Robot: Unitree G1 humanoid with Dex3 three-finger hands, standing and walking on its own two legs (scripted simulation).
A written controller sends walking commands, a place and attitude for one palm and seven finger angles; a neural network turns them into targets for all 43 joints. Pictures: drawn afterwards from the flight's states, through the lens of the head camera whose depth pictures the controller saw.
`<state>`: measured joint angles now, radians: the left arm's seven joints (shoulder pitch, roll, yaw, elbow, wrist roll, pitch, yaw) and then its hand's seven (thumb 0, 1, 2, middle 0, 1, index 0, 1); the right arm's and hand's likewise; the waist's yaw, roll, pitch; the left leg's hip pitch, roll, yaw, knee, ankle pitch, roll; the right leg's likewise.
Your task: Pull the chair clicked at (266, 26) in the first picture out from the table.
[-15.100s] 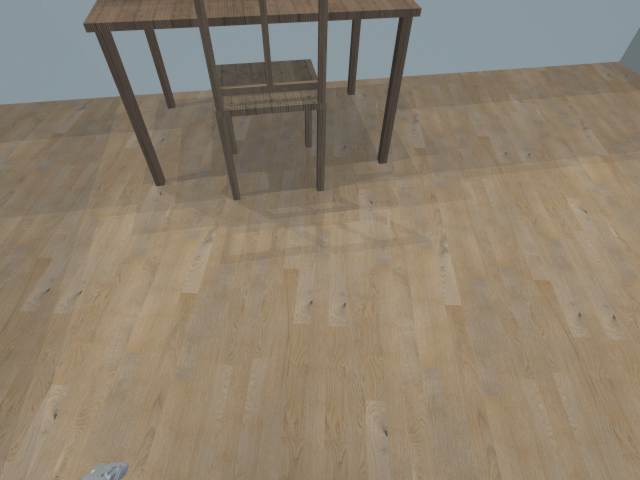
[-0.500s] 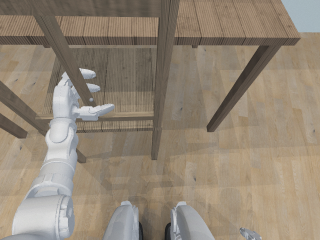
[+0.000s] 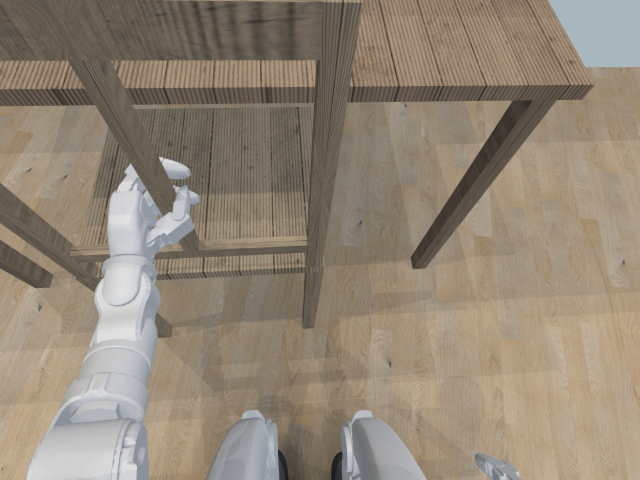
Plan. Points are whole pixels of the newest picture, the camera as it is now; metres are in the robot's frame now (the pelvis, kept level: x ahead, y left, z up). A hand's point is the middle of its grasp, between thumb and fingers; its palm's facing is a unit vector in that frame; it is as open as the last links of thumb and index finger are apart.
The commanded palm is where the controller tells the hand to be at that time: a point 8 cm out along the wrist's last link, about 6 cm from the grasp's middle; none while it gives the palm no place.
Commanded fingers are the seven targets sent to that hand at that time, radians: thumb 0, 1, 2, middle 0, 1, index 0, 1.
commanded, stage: hook a spindle and tug to test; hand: left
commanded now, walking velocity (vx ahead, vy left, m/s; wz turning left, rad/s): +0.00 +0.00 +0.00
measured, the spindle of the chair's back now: (156, 181) +0.46 +0.18 +0.06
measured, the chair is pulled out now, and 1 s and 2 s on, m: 0.01 0.08 0.21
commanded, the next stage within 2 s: step backward, pulling the chair out in 0.38 s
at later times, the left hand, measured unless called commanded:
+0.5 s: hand (182, 247) +0.39 +0.16 +0.02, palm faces +0.04 -1.00 -0.03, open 5.3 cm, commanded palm +0.37 +0.20 +0.02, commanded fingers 0.00 0.90 0.90 -0.50 -1.45 -0.50 -1.45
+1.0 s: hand (193, 260) +0.37 +0.14 +0.03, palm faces +0.02 -0.99 -0.14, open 5.2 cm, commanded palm +0.34 +0.19 +0.03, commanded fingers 0.00 0.90 0.90 -0.50 -1.45 -0.50 -1.45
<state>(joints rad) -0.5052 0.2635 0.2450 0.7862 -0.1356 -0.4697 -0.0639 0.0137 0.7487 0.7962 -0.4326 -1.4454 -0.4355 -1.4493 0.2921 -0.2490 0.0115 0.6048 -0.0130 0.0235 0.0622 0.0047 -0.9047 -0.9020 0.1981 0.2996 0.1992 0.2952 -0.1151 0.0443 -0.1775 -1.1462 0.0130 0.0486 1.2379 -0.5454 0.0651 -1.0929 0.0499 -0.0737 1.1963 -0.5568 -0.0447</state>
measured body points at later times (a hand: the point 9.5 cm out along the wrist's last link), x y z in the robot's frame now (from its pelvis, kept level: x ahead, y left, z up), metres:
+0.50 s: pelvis +0.01 +0.00 +0.00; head +0.14 +0.01 +0.43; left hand +0.38 +0.21 +0.02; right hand +0.14 -0.25 -0.12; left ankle +0.01 +0.08 -0.63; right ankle +0.00 -0.10 -0.63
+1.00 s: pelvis +0.01 +0.00 +0.10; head +0.10 +0.00 +0.54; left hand +0.36 +0.19 +0.05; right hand +0.07 -0.27 -0.03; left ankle +0.01 +0.08 -0.63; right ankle +0.00 -0.10 -0.63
